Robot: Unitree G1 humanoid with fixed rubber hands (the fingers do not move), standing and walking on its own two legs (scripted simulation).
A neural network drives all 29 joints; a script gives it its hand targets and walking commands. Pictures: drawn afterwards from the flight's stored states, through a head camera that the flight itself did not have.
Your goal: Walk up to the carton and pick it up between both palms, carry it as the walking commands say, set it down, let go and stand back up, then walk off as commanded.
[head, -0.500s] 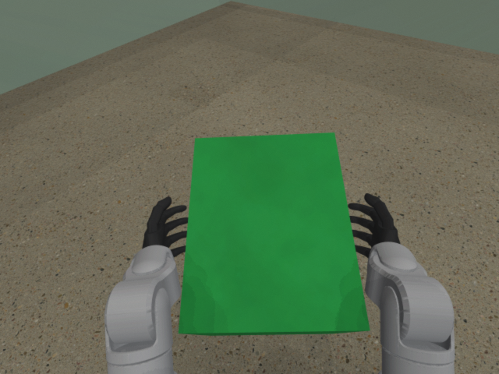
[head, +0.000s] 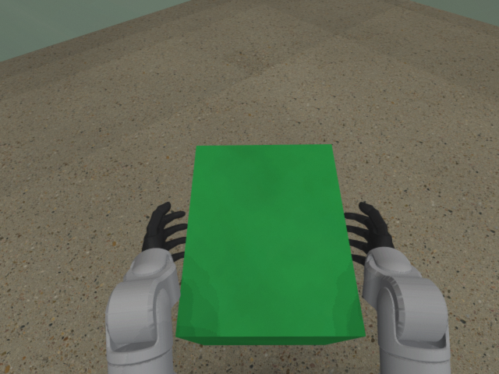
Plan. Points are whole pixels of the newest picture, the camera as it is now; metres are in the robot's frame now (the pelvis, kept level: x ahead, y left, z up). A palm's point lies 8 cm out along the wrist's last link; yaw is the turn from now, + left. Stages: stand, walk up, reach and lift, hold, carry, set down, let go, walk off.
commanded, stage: carry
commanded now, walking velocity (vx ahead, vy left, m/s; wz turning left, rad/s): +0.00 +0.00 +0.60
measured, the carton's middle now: (264, 250) +0.33 +0.01 -0.02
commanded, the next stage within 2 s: none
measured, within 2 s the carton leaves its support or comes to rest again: neither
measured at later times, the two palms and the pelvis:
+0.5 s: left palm (24, 359) +0.14 +0.30 +0.08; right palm (261, 260) +0.26 +0.02 +0.09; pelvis -0.04 +0.05 -0.01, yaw +22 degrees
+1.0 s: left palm out of the picture +0.00 +0.37 +0.10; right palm (176, 321) +0.18 +0.12 +0.09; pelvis -0.13 +0.08 +0.00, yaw +35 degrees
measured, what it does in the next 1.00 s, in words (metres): walks backwards, turning left: right foot, then left foot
